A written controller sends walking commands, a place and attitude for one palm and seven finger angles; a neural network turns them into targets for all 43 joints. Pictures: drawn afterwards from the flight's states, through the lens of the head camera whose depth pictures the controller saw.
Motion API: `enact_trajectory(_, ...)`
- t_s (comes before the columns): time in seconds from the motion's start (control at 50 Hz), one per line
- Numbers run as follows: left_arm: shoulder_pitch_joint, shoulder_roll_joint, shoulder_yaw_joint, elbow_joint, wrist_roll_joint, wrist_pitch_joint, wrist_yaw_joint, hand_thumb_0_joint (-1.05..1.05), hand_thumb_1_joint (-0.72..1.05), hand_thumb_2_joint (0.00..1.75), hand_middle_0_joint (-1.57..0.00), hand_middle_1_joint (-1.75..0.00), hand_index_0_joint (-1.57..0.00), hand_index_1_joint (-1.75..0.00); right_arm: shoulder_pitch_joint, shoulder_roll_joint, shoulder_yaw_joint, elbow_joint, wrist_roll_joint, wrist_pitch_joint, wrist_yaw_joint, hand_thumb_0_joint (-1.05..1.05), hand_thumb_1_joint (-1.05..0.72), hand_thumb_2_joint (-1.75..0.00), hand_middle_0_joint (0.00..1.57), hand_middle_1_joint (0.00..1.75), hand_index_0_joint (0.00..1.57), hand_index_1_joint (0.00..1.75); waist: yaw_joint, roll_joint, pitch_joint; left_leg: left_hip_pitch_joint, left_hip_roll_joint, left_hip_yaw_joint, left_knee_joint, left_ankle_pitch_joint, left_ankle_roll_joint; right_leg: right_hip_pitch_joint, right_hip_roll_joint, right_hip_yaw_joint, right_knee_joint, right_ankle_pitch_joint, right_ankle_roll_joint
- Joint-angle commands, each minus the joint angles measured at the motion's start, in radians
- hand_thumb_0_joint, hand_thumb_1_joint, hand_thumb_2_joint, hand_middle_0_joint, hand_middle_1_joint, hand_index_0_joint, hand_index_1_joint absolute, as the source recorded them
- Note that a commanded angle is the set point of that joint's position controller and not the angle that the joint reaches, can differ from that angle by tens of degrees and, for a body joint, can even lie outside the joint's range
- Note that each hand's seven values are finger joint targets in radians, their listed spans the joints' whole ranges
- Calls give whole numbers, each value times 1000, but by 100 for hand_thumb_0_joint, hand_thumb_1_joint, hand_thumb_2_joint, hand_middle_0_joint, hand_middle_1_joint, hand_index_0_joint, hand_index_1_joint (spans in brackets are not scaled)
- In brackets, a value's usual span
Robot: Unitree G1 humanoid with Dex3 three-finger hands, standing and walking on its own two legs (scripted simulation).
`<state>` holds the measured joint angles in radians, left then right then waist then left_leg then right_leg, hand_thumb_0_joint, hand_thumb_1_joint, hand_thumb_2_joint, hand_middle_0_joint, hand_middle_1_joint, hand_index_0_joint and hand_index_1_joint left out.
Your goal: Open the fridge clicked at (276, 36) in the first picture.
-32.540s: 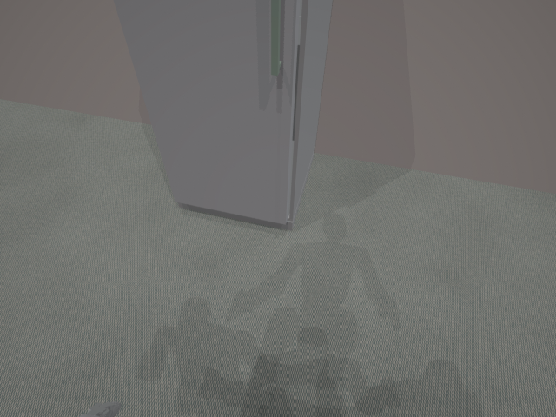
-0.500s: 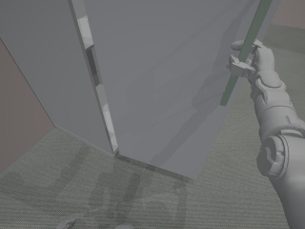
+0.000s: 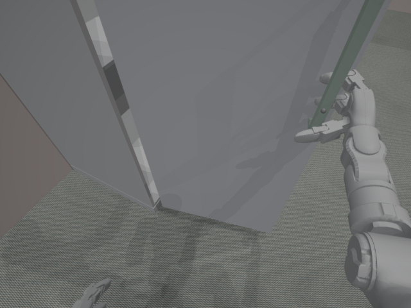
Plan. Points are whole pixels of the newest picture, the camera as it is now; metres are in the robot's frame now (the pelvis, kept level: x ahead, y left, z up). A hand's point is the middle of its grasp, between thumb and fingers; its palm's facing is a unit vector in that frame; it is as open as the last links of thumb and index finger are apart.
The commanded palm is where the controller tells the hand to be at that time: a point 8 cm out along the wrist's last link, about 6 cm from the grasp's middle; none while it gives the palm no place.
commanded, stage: loosen the grip on the handle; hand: right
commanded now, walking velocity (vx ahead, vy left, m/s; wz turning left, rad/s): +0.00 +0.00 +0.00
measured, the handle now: (340, 64) +0.51 -0.17 +0.22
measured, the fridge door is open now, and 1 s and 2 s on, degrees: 77 74 74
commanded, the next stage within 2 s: slip the hand off the handle in 0.02 s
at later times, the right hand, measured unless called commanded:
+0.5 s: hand (367, 120) +0.46 -0.24 +0.14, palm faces +0.13 +0.99 -0.11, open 14.7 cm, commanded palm +0.42 -0.28 +0.14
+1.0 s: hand (375, 140) +0.42 -0.25 +0.13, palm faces +0.08 +0.99 -0.09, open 14.7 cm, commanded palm +0.38 -0.29 +0.14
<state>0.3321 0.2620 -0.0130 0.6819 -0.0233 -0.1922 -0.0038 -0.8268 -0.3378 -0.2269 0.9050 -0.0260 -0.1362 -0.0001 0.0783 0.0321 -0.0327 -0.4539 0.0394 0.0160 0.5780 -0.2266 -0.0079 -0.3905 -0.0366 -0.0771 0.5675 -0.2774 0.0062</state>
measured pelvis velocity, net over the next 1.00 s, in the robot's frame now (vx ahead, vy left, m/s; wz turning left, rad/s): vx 0.02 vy -0.02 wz -0.01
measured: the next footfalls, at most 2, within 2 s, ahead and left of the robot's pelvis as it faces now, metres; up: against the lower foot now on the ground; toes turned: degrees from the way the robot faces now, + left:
none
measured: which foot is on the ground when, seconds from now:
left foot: down 0.00-1.00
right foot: down 0.00-1.00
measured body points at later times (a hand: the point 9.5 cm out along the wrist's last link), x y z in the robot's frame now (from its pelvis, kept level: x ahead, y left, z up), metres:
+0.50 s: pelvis +0.03 +0.00 +0.00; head +0.06 +0.00 +0.45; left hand +0.12 +0.28 -0.10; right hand +0.44 -0.29 +0.15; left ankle +0.04 +0.13 -0.73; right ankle +0.00 -0.12 -0.73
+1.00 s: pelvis +0.02 -0.02 +0.00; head +0.03 -0.03 +0.45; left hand +0.11 +0.23 -0.10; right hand +0.41 -0.30 +0.14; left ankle +0.04 +0.13 -0.73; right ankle +0.00 -0.12 -0.73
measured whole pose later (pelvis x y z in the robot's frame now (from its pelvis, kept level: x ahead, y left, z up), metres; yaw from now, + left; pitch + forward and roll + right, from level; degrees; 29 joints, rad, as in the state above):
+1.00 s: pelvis +0.02 -0.02 +0.00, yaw -1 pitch +6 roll +1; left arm 0.37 0.26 -0.03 0.63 -0.04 -0.11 0.03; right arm -0.54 -0.41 -0.31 0.69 0.12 -0.11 0.24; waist 0.04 0.00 -0.08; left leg -0.43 0.05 0.03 0.60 -0.27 -0.03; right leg -0.40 -0.03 -0.06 0.65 -0.35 -0.02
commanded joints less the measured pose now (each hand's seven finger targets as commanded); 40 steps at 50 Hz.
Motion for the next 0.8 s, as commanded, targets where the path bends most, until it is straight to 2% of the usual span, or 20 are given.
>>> enact_trajectory(0.0,28,159,76,-122,-7,-15,9,0,90,90,-20,-30,-20,-30,-380,-225,-72,-324,59,-54,15,0,55,-20,25,115,25,115,-46,-25,-476,284,-32,-13,-31,373,43,187,24,40,-42,397,-32)
enact_trajectory(0.08,11,153,77,-139,-18,-2,15,0,90,90,-20,-30,-20,-30,-313,-172,-45,-423,97,-3,61,0,55,-20,25,115,25,115,-50,-13,-437,300,-35,-6,-38,459,34,197,23,30,-38,477,-39)
enact_trajectory(0.1,50,171,68,-76,-16,17,30,0,90,90,-20,-30,-20,-30,-402,-261,-84,-185,65,14,55,0,55,-20,25,115,25,115,20,67,-263,198,-36,-2,-53,403,25,107,25,27,-30,339,-38)
enact_trajectory(0.12,60,166,66,-85,-15,28,28,0,90,90,-20,-30,-20,-30,-411,-235,-65,-173,62,9,63,0,55,-20,25,115,25,115,12,88,-227,186,-32,-5,-60,354,22,50,34,27,-38,255,-40)
enact_trajectory(0.14,48,165,66,-97,-13,32,30,0,90,90,-20,-30,-20,-30,-398,-276,-105,-200,60,1,63,0,55,-20,25,115,25,115,-2,85,-227,204,-30,-8,-56,351,27,45,37,23,-37,243,-44)
enact_trajectory(0.16,41,166,68,-104,-14,35,32,0,90,90,-20,-30,-20,-30,-384,-324,-144,-210,56,-11,69,0,55,-20,25,115,25,115,-21,56,-288,246,-24,-23,-50,373,27,58,47,12,-36,247,-47)
enact_trajectory(0.2,30,150,64,-131,-12,39,34,0,90,90,-20,-30,-20,-30,-377,-314,-132,-290,63,-45,94,0,55,-20,25,115,25,115,-42,-24,-401,307,-21,-30,-24,447,34,97,56,7,-21,308,-48)
enact_trajectory(0.24,33,145,64,-136,-11,39,36,0,90,90,-20,-30,-20,-30,-384,-312,-113,-341,71,-80,125,0,55,-20,25,115,25,115,-38,-77,-463,312,-26,-29,-3,494,38,139,52,15,0,381,-48)
enact_trajectory(0.26,43,148,68,-133,-12,42,36,0,90,90,-20,-30,-20,-30,-349,-323,-122,-331,74,-85,143,0,55,-20,25,115,25,115,-41,-54,-478,313,-30,-24,-1,496,36,149,48,20,2,396,-47)
enact_trajectory(0.34,36,162,69,-142,-23,50,47,0,90,90,-20,-30,-20,-30,-320,-347,-136,-305,114,-71,201,0,55,-20,25,115,25,115,-27,-31,-425,287,-35,-18,-15,446,32,131,47,24,0,337,-51)
enact_trajectory(0.38,36,168,64,-131,-28,58,53,0,90,90,-20,-30,-20,-30,-322,-367,-148,-245,127,-48,220,0,55,-20,25,115,25,115,-16,-7,-341,247,-31,-13,-35,376,29,92,44,26,-11,253,-49)
enact_trajectory(0.42,34,170,64,-137,-29,58,56,0,90,90,-20,-30,-20,-30,-334,-374,-151,-248,131,-42,229,0,55,-20,25,115,25,115,-16,-26,-319,222,-32,-13,-40,343,30,87,46,30,-13,229,-50)
enact_trajectory(0.46,37,173,62,-141,-26,60,57,0,90,90,-20,-30,-20,-30,-332,-414,-174,-260,124,-48,231,0,55,-20,25,115,25,115,-23,-60,-342,222,-31,-16,-32,338,33,97,48,33,-6,240,-50)
enact_trajectory(0.54,40,172,58,-153,-27,58,59,0,90,90,-20,-30,-20,-30,-322,-393,-144,-262,129,-77,252,0,55,-20,25,115,25,115,-17,-64,-322,194,-39,-2,-26,291,40,94,44,47,-4,237,-49)
enact_trajectory(0.56,47,178,62,-147,-24,59,58,0,90,90,-20,-30,-20,-30,-329,-422,-165,-262,124,-79,258,0,55,-20,25,115,25,115,-22,-95,-345,180,-38,-5,-26,273,40,110,39,50,-4,232,-43)
enact_trajectory(0.64,51,184,57,-154,-23,55,64,0,90,90,-20,-30,-20,-30,-337,-418,-161,-260,142,-88,275,0,55,-20,25,115,25,115,-15,-96,-344,155,-47,8,-20,235,45,117,35,70,-2,243,-40)
enact_trajectory(0.66,61,187,59,-147,-21,56,63,0,90,90,-20,-30,-20,-30,-346,-452,-186,-250,134,-85,276,0,55,-20,25,115,25,115,-21,-93,-358,147,-46,6,-22,215,43,120,31,78,-7,225,-35)
enact_trajectory(0.68,57,183,54,-144,-23,56,64,0,90,90,-20,-30,-20,-30,-333,-416,-156,-200,134,-76,281,0,55,-20,25,115,25,115,-11,-95,-312,119,-46,9,-26,189,42,104,30,76,-8,197,-35)
enact_trajectory(0.76,49,183,57,-166,-21,42,55,0,90,90,-20,-30,-20,-30,-276,-361,-131,-298,150,-77,281,0,55,-20,25,115,25,115,-32,-157,-352,98,-50,20,-23,150,49,159,22,101,-14,225,-21)
enact_trajectory(0.78,50,183,58,-168,-20,42,53,0,90,90,-20,-30,-20,-30,-232,-361,-139,-305,153,-75,277,0,55,-20,25,115,25,115,-40,-132,-351,100,-52,26,-18,151,49,162,16,110,-13,250,-18)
